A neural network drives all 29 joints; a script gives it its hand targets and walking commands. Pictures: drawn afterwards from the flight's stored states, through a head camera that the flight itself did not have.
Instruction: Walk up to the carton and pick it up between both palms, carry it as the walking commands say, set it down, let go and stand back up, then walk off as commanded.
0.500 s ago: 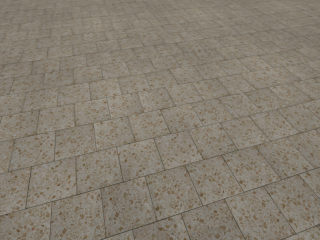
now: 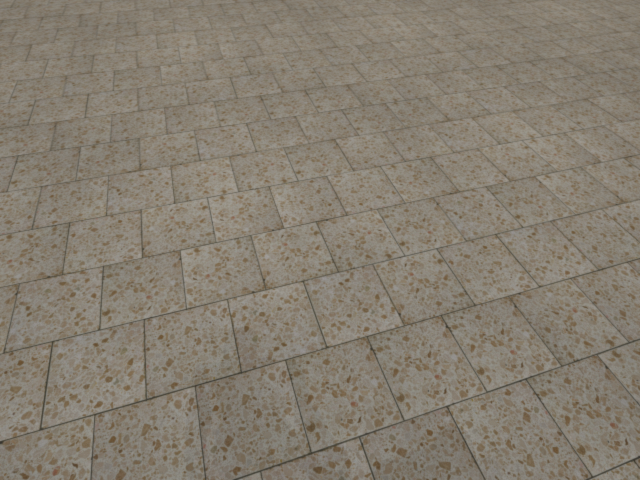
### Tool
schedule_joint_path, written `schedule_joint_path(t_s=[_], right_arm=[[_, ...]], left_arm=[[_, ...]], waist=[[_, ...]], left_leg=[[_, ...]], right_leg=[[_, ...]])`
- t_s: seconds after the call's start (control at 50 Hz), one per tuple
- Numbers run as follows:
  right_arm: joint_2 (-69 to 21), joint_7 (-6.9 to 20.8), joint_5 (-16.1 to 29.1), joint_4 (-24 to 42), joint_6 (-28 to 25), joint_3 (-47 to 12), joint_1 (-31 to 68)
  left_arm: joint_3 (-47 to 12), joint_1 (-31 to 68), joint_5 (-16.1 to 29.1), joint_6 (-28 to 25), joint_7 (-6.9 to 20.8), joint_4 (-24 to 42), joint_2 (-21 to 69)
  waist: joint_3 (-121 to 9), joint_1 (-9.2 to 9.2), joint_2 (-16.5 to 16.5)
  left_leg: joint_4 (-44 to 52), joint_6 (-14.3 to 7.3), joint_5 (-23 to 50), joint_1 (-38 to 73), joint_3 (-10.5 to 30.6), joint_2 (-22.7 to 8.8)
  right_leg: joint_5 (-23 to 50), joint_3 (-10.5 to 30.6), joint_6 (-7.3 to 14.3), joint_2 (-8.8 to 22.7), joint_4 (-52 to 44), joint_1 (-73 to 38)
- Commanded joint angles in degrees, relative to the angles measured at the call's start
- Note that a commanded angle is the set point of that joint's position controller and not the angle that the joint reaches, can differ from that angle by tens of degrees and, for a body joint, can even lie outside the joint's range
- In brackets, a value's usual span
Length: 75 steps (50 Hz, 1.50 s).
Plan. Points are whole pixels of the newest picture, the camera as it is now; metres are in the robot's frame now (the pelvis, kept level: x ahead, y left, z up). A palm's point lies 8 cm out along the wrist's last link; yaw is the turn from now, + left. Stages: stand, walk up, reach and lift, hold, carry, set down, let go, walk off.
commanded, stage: stand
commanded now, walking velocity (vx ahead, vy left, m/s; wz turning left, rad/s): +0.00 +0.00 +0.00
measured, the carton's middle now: out of the picture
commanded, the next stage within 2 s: none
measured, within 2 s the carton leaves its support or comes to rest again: neither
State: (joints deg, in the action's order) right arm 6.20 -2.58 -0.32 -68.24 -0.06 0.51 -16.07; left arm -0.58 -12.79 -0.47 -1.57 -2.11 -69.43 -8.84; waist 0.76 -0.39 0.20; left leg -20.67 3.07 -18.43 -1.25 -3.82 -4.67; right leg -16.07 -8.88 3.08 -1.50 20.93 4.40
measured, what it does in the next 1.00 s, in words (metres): stands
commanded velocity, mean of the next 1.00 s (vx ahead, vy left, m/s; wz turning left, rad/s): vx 0.00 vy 0.00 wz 0.00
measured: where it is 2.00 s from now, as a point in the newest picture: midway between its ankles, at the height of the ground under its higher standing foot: outside the picture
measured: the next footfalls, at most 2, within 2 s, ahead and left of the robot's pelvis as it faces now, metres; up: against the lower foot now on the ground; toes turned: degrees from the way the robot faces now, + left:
none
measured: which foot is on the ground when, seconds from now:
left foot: down 0.00-1.00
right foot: down 0.00-1.00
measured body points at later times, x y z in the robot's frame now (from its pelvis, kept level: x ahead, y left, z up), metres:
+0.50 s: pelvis +0.01 +0.01 +0.00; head +0.02 +0.02 +0.45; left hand -0.02 +0.23 -0.17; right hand -0.01 -0.19 -0.16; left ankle -0.08 +0.14 -0.74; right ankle -0.05 -0.08 -0.74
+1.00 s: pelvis +0.01 +0.02 +0.00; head +0.02 +0.03 +0.45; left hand -0.02 +0.23 -0.17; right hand -0.02 -0.17 -0.16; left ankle -0.08 +0.14 -0.74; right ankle -0.05 -0.08 -0.74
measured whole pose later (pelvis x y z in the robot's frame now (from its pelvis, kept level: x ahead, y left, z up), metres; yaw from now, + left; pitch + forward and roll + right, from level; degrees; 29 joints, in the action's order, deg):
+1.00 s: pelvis +0.01 +0.02 +0.00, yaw +0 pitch -1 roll -1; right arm 5.0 -2.7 -0.4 -67.2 -0.6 0.1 -17.5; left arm -0.3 -14.5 -0.1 -0.7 -2.2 -70.1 -6.7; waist 2.8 -0.5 0.4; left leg -20.3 0.8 -18.8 -0.5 -4.0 -2.2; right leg -16.8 -8.6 0.6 1.1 21.9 4.1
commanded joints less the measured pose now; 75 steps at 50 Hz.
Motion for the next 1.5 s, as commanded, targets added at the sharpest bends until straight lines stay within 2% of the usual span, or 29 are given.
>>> schedule_joint_path(t_s=[0.0,0.04,0.06,0.1,0.14,0.16,0.18,0.2,0.22,0.24,0.32,0.34,0.42,0.44,0.46,0.6,0.66,0.7,0.74,0.78,0.84,0.88,1.02,1.1,1.2,1.26,1.32,1.44,1.48], right_arm=[[5.1,-0.9,-0.6,1.0,-0.5,0.5,-4.9],[6.8,-0.4,0.1,0.3,-0.8,0.9,-6.5],[7.1,-0.9,0.1,-0.2,-0.8,1.2,-6.5],[7.2,-0.4,0.2,1.9,-0.6,1.0,-4.1],[3.8,-0.4,0.1,1.9,-0.7,0.6,-6.3],[4.6,-0.9,-0.3,1.9,-0.7,0.6,-4.2],[5.0,-1.1,0.4,0.3,-0.8,0.7,-7.2],[3.5,-0.5,-0.3,0.8,-0.9,0.2,-6.1],[6.4,-0.5,-0.2,1.7,-0.9,1.1,-5.0],[3.4,-0.9,-0.4,1.0,-0.6,0.1,-6.3],[6.9,-0.5,-0.1,1.9,-0.6,0.8,-4.8],[5.6,-0.9,0.1,1.4,-0.7,0.9,-5.1],[5.0,-0.6,0.0,1.3,-0.9,0.6,-7.1],[6.6,-1.0,-0.2,1.1,-0.5,0.7,-7.1],[6.4,-0.8,-0.3,2.2,-0.8,1.1,-5.9],[7.1,-1.1,0.1,1.9,-1.2,1.1,-5.3],[4.2,-0.5,0.3,1.4,-0.9,0.5,-7.8],[2.8,-0.1,0.0,1.0,-0.6,0.2,-8.7],[6.5,-0.1,-0.5,2.5,-0.9,0.9,-6.2],[5.4,-0.6,-0.2,2.3,-1.0,0.9,-7.2],[1.3,-0.8,0.4,1.7,-1.0,-0.2,-7.5],[2.6,-0.8,-0.1,1.7,-0.5,-0.2,-7.5],[3.0,-0.1,0.2,2.3,-1.5,0.3,-6.6],[6.1,-0.4,-0.5,2.2,-1.1,1.1,-6.4],[4.5,-0.6,0.2,3.7,-1.2,0.9,-5.5],[4.3,-0.4,0.3,4.3,-1.0,1.1,-8.1],[10.8,-0.9,0.0,5.8,-0.6,3.0,-6.5],[14.0,-0.8,-0.4,9.1,-1.8,4.2,-1.7],[14.1,-0.8,-0.5,9.4,-1.7,4.1,-1.7]], left_arm=[[0.7,-6.0,0.2,-0.1,-0.2,0.1,-4.9],[0.5,-4.2,0.3,-0.7,0.2,0.1,-3.0],[0.6,-4.9,0.1,-1.2,0.4,0.7,-5.3],[0.7,-3.7,0.0,-0.4,0.0,0.0,-4.2],[0.7,-4.2,-0.2,0.4,-0.8,-0.2,-4.2],[0.7,-5.0,0.1,-0.1,-0.8,-0.4,-4.2],[1.5,-4.9,0.0,-0.4,-0.5,0.0,-7.1],[1.6,-6.3,0.5,-0.1,-0.5,0.0,-5.8],[1.2,-5.0,0.6,-0.2,-0.8,-0.1,-6.7],[0.7,-6.2,0.6,0.1,-0.6,-0.4,-3.8],[0.8,-6.1,-0.1,0.7,-0.7,-0.5,-3.0],[1.4,-5.0,0.3,0.3,-0.5,0.4,-5.1],[1.6,-4.4,0.1,0.1,-0.6,-0.1,-5.4],[1.6,-6.6,0.6,0.2,-0.6,0.0,-4.2],[1.5,-6.6,0.3,-0.1,-0.7,-0.1,-6.1],[0.9,-6.8,-0.2,0.3,-0.4,-0.6,-3.3],[0.7,-6.4,-0.2,0.3,-0.6,-1.3,-2.4],[0.6,-6.8,0.1,0.5,-0.5,-0.7,-1.5],[1.1,-6.7,0.6,0.5,-0.9,-1.0,-4.6],[1.1,-7.3,-0.5,0.5,-0.5,-0.8,-4.7],[1.0,-7.5,0.0,0.7,-0.5,-0.8,-3.4],[0.8,-4.3,0.3,0.5,-0.1,0.6,-2.2],[1.7,-7.5,0.2,0.4,-0.9,-0.9,-6.0],[0.9,-7.8,0.3,0.2,-0.1,-0.9,-2.5],[1.4,-6.0,0.2,0.3,-0.8,0.2,-4.3],[1.6,-5.9,-0.7,0.3,-1.0,1.2,-3.8],[2.8,-2.4,-0.8,-1.5,-0.7,3.9,-8.0],[3.5,-3.8,-0.9,-0.8,-1.1,4.7,-9.1],[3.4,0.1,-0.9,-0.1,-0.8,6.3,-10.2]], waist=[[1.9,-1.31,1.6],[0.7,0.12,2.0],[2.8,-0.48,4.8],[3.5,0.55,-0.8],[5.4,1.39,2.0],[3.9,-0.62,-0.5],[1.6,0.25,1.5],[1.9,-0.76,-0.1],[1.3,0.17,-1.1],[2.1,-0.47,1.2],[7.3,-0.5,-1.4],[6.6,0.06,2.8],[4.7,0.73,1.5],[3.3,-0.31,4.7],[3.6,0.21,1.0],[5.5,-1.0,1.7],[5.5,1.17,2.6],[2.8,0.95,-1.9],[3.7,-0.25,-0.9],[5.4,0.08,1.8],[7.1,0.18,-1.4],[4.9,-0.41,2.1],[3.7,-0.47,-1.1],[2.9,-0.44,4.0],[5.4,-0.75,-2.5],[4.6,1.5,4.9],[1.9,0.9,-0.7],[2.6,-0.69,1.2],[-0.4,0.24,0.8]], left_leg=[[1.9,-2.7,23.5,-4.8,3.1,-3.7],[1.7,-2.5,23.4,-3.9,2.0,-3.5],[1.6,-2.8,23.0,-4.8,2.2,-3.5],[2.3,-3.2,18.0,-4.5,2.4,-4.0],[1.8,-3.3,20.0,-5.1,1.8,-3.5],[2.3,-3.5,20.6,-5.0,3.2,-3.6],[1.7,-3.3,20.8,-2.9,2.4,-3.5],[1.7,-3.4,21.6,-4.9,2.8,-3.5],[1.1,-3.2,22.9,-5.3,1.6,-2.9],[1.6,-3.6,19.7,-4.6,2.2,-3.4],[4.2,-3.6,17.0,-6.2,2.7,-3.2],[2.7,-4.1,19.6,-4.9,2.4,-3.7],[2.3,-3.6,23.6,-5.0,2.6,-3.4],[2.8,-4.3,21.8,-5.1,2.2,-4.2],[2.3,-3.8,23.9,-3.2,3.4,-3.8],[2.2,-4.9,24.6,-4.3,3.2,-3.5],[2.1,-4.8,24.6,-3.2,3.2,-3.3],[1.8,-4.6,27.1,-0.6,4.3,-4.0],[2.8,-5.1,22.8,-3.7,3.4,-3.0],[2.1,-5.1,24.1,-3.9,3.6,-2.9],[3.3,-4.9,23.0,-4.4,3.9,-3.1],[3.0,-4.9,24.1,-5.7,3.8,-2.9],[2.7,-5.0,23.3,-3.1,3.8,-3.0],[1.4,-4.5,29.2,-2.0,2.4,-2.1],[3.1,-5.2,26.9,-2.9,5.0,-3.6],[2.4,-4.9,27.6,-2.1,4.0,-2.9],[0.9,-4.5,33.9,-0.2,4.0,-3.4],[1.3,-4.6,30.9,-4.6,4.5,-3.2],[1.3,-4.3,31.5,-1.1,4.8,-2.6]], right_leg=[[33.0,6.7,0.6,9.8,-0.5,-3.0],[32.8,7.7,0.4,10.1,-1.4,-3.9],[33.2,7.1,0.1,9.4,-1.5,-2.8],[28.9,7.2,-0.1,9.2,-2.4,-1.1],[33.3,7.7,0.6,9.9,-1.8,-0.9],[33.1,7.4,0.2,9.7,-2.4,-2.3],[31.8,7.7,0.6,10.0,-2.2,-2.6],[31.8,6.6,0.1,9.1,-1.6,-4.6],[35.2,7.0,-0.5,9.6,-1.0,-6.5],[32.3,7.8,0.0,9.6,-1.9,-4.4],[26.4,6.5,-1.2,9.5,-2.4,-0.4],[26.9,7.0,-0.7,9.1,-3.3,0.4],[29.9,6.2,-0.1,9.3,-1.5,-2.3],[25.7,7.7,0.2,10.3,-2.6,-3.2],[28.7,5.8,-0.1,9.6,-1.4,-1.8],[27.6,6.2,-0.7,9.8,-1.5,-0.8],[25.4,6.3,-0.5,10.1,-0.9,0.9],[24.8,4.3,-1.1,8.8,-0.8,0.7],[22.2,6.2,-1.3,9.2,-2.2,-1.0],[25.6,6.3,-1.3,9.6,-1.6,-0.6],[26.1,6.1,-1.0,10.0,-1.2,0.7],[23.0,5.6,-1.3,9.8,-0.9,-1.3],[28.9,5.9,-1.0,10.0,-0.9,-1.4],[27.1,5.9,-1.5,9.3,0.0,-0.1],[27.6,5.6,-2.2,9.3,-0.1,1.0],[28.6,7.0,-1.7,10.7,-0.4,-0.3],[32.0,5.7,-1.9,9.8,0.4,-1.5],[29.5,6.6,-1.8,10.4,1.6,-4.8],[32.1,6.4,-1.7,10.7,1.9,-2.8]])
